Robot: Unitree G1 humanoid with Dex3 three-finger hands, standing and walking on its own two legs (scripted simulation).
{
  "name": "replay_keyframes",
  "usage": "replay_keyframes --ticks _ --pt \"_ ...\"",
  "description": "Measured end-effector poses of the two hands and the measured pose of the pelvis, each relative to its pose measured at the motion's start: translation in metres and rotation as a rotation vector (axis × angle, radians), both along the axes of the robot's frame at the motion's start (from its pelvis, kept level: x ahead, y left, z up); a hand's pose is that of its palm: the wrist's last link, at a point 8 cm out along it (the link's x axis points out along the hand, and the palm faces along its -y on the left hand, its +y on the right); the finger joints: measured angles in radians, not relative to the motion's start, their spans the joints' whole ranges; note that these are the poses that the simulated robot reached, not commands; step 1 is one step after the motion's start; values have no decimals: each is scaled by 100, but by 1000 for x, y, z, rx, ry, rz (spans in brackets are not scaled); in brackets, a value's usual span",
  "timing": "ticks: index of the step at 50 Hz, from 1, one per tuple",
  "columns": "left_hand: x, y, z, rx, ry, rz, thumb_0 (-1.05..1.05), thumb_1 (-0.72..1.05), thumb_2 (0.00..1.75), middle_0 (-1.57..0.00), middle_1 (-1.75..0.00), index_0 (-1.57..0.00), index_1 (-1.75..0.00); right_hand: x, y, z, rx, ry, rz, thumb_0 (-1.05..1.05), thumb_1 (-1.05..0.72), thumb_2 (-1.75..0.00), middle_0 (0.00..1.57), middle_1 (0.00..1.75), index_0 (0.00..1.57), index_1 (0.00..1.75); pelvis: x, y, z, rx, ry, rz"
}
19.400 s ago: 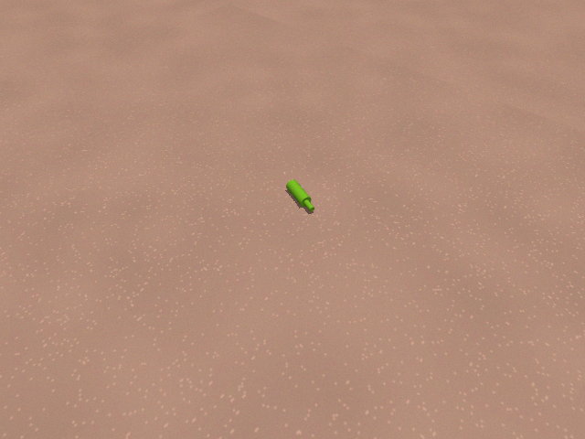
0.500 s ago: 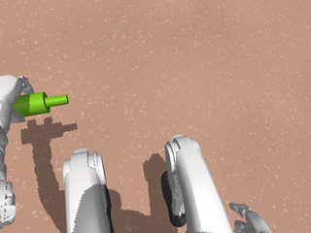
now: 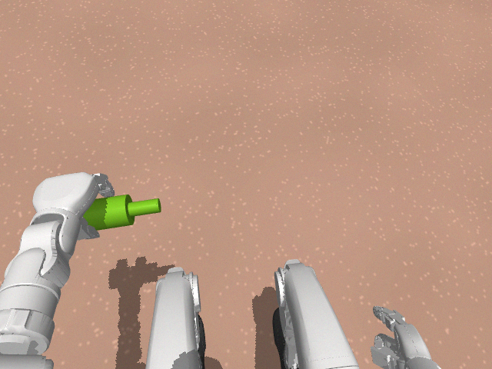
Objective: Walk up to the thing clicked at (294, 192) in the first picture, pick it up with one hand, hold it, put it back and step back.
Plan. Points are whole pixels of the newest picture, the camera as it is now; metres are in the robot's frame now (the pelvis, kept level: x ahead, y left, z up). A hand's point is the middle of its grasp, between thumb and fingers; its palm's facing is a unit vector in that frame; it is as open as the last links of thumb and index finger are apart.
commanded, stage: lift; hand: left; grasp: from above
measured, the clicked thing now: (106, 213) +0.40 +0.24 -0.11
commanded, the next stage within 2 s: hold in 0.74 s
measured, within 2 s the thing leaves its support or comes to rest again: neither
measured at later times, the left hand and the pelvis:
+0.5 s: hand (50, 192) +0.36 +0.24 +0.08, palm faces -0.44 -0.09 -0.89, open 8.7 cm; pelvis +0.05 +0.00 +0.16, yaw +2 degrees
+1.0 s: hand (38, 154) +0.38 +0.23 +0.14, palm faces -0.43 -0.09 -0.90, open 8.6 cm; pelvis +0.08 +0.00 +0.21, yaw +1 degrees
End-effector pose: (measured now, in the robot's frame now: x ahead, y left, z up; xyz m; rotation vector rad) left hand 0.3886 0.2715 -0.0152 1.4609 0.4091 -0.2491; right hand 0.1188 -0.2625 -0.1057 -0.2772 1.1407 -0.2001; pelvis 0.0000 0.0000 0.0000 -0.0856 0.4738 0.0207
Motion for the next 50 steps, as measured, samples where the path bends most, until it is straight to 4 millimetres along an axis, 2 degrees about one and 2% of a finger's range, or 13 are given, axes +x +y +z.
replay_keyframes --ticks 9,14,19,33,41,50 --pt "-21 -5 76 -4 33 31 0 19 35 -71 -62 -79 -50 13 5 73 10 -65 -24 1 -90 -89 21 30 21 30 15 1 73 23 -96 9" --pt "-26 -8 102 2 54 31 -1 18 35 -71 -63 -79 -51 17 5 105 8 -85 -28 1 -90 -89 21 30 21 30 24 1 104 31 -141 12" --pt "-26 -15 123 10 54 27 -1 19 34 -71 -63 -79 -51 20 4 129 10 -91 -35 1 -90 -89 21 30 21 30 34 1 129 38 -178 13" --pt "-6 -33 179 18 27 60 -1 20 33 -73 -59 -80 -47 25 2 175 39 -81 -59 1 -90 -89 21 30 21 30 58 -2 181 62 -265 8" --pt "-6 -39 194 8 53 50 -1 20 32 -74 -57 -81 -44 35 -1 191 43 -86 -65 1 -90 -89 21 30 21 30 68 -2 198 71 -297 3" --pt "-4 -41 211 28 34 35 -1 22 28 -75 -53 -83 -41 56 0 204 47 -112 -59 1 -90 -89 20 30 20 30 78 -1 210 78 -328 0"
